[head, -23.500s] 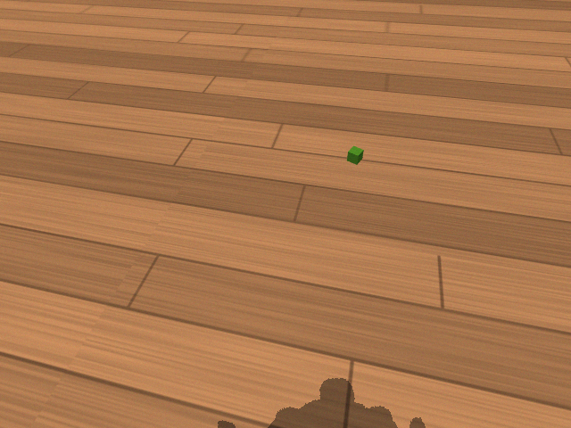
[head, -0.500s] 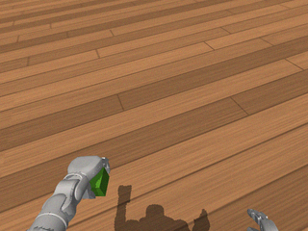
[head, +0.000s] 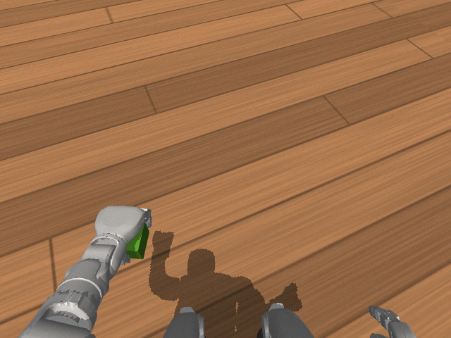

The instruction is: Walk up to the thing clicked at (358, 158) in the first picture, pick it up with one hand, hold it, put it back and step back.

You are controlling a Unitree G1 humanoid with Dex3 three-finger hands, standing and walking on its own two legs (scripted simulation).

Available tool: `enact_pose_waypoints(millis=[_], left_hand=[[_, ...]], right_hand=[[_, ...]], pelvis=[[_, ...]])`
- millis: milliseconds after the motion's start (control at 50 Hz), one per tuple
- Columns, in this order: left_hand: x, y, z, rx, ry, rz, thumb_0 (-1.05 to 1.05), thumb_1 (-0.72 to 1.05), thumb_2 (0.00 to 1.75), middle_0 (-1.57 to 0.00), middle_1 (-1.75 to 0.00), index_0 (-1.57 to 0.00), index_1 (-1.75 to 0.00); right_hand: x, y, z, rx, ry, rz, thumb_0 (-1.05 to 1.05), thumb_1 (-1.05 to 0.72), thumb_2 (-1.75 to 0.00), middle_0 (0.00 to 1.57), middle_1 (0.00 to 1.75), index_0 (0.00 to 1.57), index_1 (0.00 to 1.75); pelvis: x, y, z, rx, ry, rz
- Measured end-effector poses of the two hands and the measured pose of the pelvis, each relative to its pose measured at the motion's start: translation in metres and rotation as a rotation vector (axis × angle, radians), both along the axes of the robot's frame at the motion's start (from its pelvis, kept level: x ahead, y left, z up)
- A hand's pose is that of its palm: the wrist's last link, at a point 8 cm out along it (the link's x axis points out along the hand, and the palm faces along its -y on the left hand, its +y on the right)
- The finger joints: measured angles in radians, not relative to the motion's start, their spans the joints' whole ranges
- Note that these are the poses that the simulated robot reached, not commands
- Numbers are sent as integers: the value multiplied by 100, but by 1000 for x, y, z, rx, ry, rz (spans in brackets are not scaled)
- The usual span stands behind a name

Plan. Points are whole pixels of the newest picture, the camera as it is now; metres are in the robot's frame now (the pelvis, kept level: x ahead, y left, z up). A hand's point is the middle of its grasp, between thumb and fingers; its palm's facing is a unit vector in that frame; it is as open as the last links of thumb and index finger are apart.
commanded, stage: crouch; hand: left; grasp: from above
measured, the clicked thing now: (129, 239) +0.34 +0.22 -0.13
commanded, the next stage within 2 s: lower in 1.50 s
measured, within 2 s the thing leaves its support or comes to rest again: neither
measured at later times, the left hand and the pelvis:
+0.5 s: hand (158, 247) +0.39 +0.21 -0.35, palm faces -0.50 +0.04 -0.87, open 9.5 cm; pelvis -0.04 +0.00 -0.20, yaw -2 degrees
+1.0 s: hand (164, 245) +0.43 +0.21 -0.47, palm faces -0.50 +0.01 -0.87, open 9.5 cm; pelvis -0.04 +0.00 -0.29, yaw -4 degrees
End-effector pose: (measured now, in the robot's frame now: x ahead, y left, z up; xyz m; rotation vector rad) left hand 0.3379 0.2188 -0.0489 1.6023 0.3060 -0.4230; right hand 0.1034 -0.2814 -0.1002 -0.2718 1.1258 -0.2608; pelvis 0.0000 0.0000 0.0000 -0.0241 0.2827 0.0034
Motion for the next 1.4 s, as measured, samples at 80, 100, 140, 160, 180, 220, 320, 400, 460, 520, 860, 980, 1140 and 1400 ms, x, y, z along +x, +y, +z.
enact_pose_waypoints(millis=[80,100,140,160,180,220,320,400,460,520,860,980,1140,1400], left_hand=[[19,-2,-41,17,-16,14,-2,0,62,-69,-59,-76,-56],[23,-2,-52,18,-19,19,-2,-1,62,-69,-59,-76,-56],[32,-3,-72,19,-24,30,-2,-1,62,-69,-59,-76,-56],[36,-4,-82,19,-25,35,-2,-1,62,-70,-59,-76,-56],[39,-5,-92,20,-26,38,-2,-1,63,-70,-59,-76,-56],[45,-7,-112,20,-21,46,-2,-1,63,-70,-59,-76,-56],[56,-12,-160,15,5,61,-2,-2,63,-70,-58,-77,-56],[59,-14,-200,8,38,66,-2,-2,63,-70,-57,-77,-55],[61,-15,-230,-6,58,63,-2,-2,63,-70,-56,-77,-55],[64,-15,-257,-18,62,51,-2,-2,63,-70,-56,-77,-55],[99,-2,-344,-23,26,80,-2,-2,63,-70,-56,-77,-55],[104,-6,-364,-34,56,74,-2,-2,64,-71,-56,-77,-55],[106,-10,-390,-42,63,48,-2,-3,64,-71,-55,-78,-54],[112,-8,-416,-29,48,61,-2,-2,64,-71,-59,-78,-54]], right_hand=[[-32,-4,-38,-26,57,-29,1,-91,-90,20,30,20,30],[-41,-5,-48,-30,73,-38,1,-91,-90,20,30,20,30],[-58,-4,-67,-35,108,-56,1,-91,-90,20,30,20,30],[-67,-3,-77,-36,126,-65,1,-91,-90,20,30,20,30],[-76,-2,-87,-36,144,-74,1,-91,-90,20,30,20,30],[-92,1,-106,-32,179,-90,1,-91,-90,20,30,20,30],[-120,11,-149,-13,238,-116,1,-91,-90,20,30,20,30],[-128,17,-180,5,259,-115,1,-91,-90,20,30,21,30],[-128,18,-201,14,264,-97,1,-91,-90,20,30,21,30],[-122,16,-219,13,266,-69,1,-91,-90,20,30,21,30],[-91,4,-277,-16,264,34,1,-91,-90,20,30,21,30],[-103,8,-288,0,298,21,1,-91,-90,20,30,21,30],[-130,10,-303,14,355,6,1,-91,-90,20,30,21,30],[-160,11,-326,25,409,10,1,-91,-90,20,30,21,30]], pelvis=[[-12,2,-36,-7,82,-4],[-15,2,-45,-8,101,-5],[-20,3,-63,-11,139,-7],[-22,3,-72,-12,157,-8],[-24,4,-81,-12,173,-9],[-28,4,-98,-13,202,-10],[-35,4,-138,-16,262,-12],[-39,4,-167,-18,299,-13],[-40,2,-188,-22,326,-13],[-41,1,-207,-26,350,-14],[-37,0,-275,-52,399,-30],[-36,1,-288,-56,397,-36],[-42,2,-310,-61,382,-43],[-49,-1,-339,-64,353,-55]])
